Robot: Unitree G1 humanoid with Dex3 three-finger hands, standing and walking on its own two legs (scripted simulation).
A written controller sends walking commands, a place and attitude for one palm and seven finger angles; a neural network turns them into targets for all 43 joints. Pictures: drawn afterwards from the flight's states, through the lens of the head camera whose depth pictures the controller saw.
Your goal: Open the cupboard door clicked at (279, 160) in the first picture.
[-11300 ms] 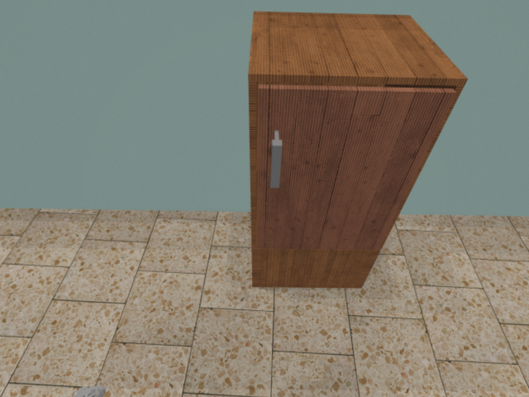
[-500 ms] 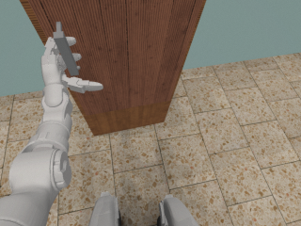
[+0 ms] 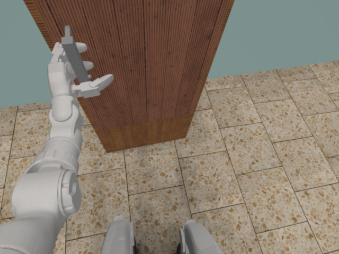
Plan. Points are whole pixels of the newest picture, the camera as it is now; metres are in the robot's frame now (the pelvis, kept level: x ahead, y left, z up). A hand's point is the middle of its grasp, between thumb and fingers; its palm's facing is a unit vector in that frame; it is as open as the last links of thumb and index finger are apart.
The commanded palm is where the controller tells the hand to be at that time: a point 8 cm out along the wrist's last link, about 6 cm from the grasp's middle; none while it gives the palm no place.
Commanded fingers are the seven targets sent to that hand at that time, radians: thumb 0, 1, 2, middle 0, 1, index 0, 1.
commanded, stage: close the thumb around the handle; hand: left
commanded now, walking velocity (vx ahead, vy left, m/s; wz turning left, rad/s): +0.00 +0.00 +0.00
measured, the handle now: (77, 57) +0.57 +0.18 +0.08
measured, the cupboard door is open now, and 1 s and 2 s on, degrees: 0 20 37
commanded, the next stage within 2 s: pull the door open along its arc in 0.34 s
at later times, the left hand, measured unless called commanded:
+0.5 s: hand (89, 76) +0.51 +0.15 +0.07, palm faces +0.17 -0.99 -0.01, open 5.9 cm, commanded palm +0.48 +0.19 +0.07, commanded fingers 0.00 0.90 0.90 -0.40 -1.35 -0.40 -1.35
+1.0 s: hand (113, 116) +0.40 +0.09 +0.07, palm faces +0.30 -0.95 +0.09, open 6.2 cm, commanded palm +0.34 +0.12 +0.07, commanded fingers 0.00 0.90 0.90 -0.40 -1.35 -0.40 -1.35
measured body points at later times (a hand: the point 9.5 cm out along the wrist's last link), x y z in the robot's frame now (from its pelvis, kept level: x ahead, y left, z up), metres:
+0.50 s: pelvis +0.00 +0.00 +0.00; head +0.13 +0.01 +0.43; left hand +0.50 +0.20 +0.07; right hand +0.02 -0.26 -0.12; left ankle +0.06 +0.13 -0.64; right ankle -0.01 -0.12 -0.64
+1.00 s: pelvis +0.02 +0.00 +0.02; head +0.09 +0.00 +0.47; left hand +0.38 +0.14 +0.07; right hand +0.12 -0.24 -0.10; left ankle +0.06 +0.13 -0.64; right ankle -0.01 -0.12 -0.64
